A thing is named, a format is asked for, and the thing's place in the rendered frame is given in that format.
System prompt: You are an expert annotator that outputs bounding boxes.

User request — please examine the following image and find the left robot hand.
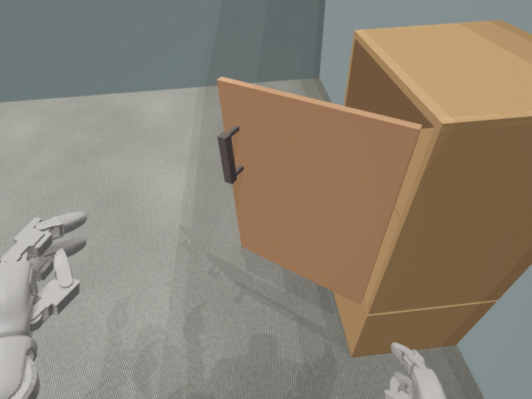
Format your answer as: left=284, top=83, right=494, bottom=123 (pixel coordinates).
left=0, top=212, right=86, bottom=337

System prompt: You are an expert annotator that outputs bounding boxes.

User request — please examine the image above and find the robot left forearm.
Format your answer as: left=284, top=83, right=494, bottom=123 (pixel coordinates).
left=0, top=335, right=40, bottom=399

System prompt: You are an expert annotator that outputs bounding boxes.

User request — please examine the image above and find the right robot hand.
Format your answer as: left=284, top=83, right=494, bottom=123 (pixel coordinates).
left=385, top=342, right=446, bottom=399

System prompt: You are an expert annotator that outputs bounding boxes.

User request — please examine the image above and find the cupboard door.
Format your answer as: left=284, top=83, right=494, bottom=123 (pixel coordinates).
left=217, top=77, right=422, bottom=305

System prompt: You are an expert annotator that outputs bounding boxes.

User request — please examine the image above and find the handle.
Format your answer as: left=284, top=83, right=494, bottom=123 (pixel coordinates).
left=217, top=126, right=244, bottom=184

